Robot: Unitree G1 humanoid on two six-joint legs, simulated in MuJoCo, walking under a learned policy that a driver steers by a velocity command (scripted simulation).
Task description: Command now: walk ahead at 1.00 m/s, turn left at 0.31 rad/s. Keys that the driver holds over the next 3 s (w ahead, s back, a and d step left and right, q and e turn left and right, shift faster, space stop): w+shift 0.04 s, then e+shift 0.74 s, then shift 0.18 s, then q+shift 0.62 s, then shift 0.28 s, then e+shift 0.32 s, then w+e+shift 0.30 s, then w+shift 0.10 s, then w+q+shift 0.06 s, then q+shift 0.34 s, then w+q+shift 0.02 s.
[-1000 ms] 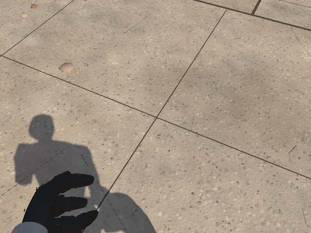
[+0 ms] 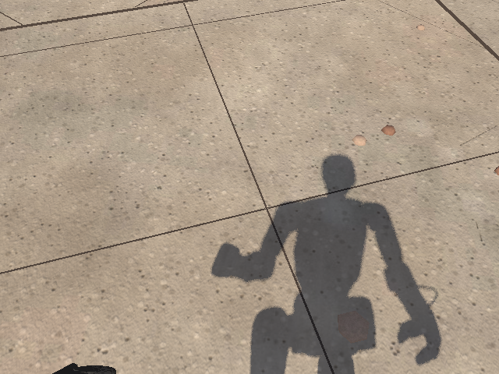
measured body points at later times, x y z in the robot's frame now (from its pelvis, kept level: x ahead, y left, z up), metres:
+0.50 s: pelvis +0.32 -0.01 +0.02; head +0.37 -0.02 +0.46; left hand +0.48 +0.25 -0.10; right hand +0.48 -0.30 -0.07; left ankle +0.45 +0.07 -0.72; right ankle +0.24 -0.13 -0.62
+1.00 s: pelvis +0.39 -0.08 +0.02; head +0.41 -0.12 +0.47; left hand +0.69 +0.03 -0.04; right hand +0.34 -0.40 -0.09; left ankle +0.50 +0.03 -0.65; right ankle +0.37 -0.17 -0.72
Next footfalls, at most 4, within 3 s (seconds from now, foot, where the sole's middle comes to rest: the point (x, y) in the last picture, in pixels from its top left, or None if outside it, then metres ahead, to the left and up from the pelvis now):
0.34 left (226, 368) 0.49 0.07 -0.75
0.74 right None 0.40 -0.20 -0.75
1.14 left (249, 354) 0.52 0.01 -0.75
1.46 right None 0.40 -0.20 -0.75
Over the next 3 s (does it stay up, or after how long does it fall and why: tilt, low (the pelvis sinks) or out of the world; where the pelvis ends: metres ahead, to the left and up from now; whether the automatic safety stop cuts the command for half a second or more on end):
stays up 0.72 -0.32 0.01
